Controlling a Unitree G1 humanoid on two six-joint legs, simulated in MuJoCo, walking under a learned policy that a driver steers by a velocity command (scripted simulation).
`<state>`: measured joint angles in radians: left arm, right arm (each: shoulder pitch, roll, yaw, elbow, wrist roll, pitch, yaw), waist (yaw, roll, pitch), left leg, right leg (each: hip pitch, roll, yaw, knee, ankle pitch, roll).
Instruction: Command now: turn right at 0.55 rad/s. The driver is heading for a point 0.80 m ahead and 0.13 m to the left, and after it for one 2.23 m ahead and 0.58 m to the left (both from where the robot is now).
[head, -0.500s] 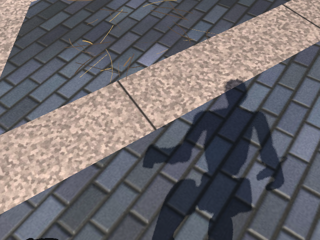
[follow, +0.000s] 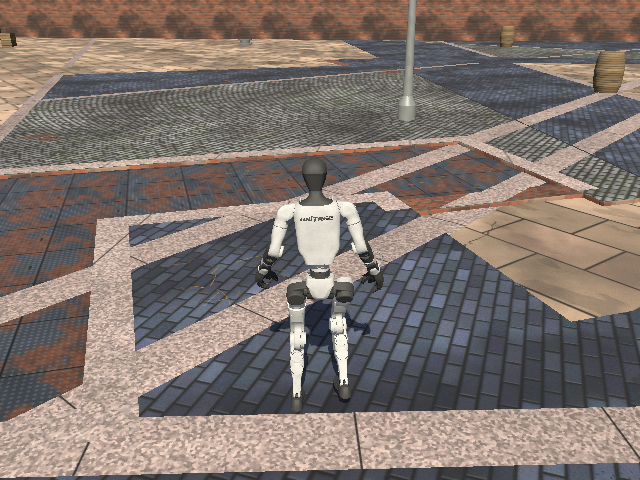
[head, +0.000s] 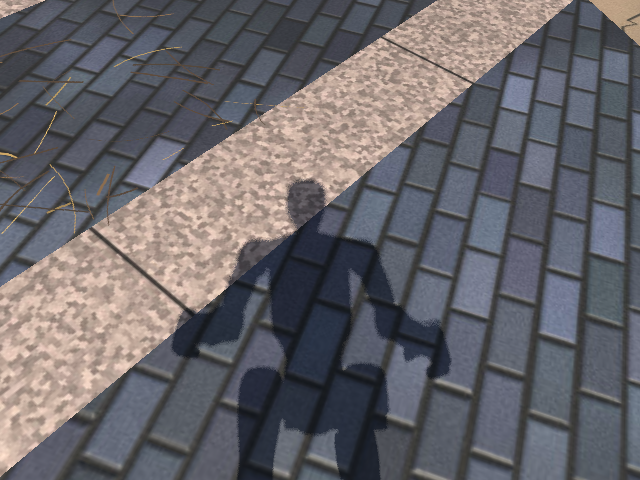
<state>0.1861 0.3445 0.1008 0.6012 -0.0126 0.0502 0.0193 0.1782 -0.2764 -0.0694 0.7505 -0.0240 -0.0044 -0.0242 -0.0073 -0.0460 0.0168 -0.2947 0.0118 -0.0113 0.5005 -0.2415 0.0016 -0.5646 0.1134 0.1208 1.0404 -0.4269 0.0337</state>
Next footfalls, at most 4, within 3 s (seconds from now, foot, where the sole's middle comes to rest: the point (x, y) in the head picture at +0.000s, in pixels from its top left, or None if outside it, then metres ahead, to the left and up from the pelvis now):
0.26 right None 0.02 -0.15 -0.78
1.16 right None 0.43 -0.18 -0.78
1.68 left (269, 375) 0.70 0.10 -0.78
2.14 right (317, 289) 0.94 -0.01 -0.78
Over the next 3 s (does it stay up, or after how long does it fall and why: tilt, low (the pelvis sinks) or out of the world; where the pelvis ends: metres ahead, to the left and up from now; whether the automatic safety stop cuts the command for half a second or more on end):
stays up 0.81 0.07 0.00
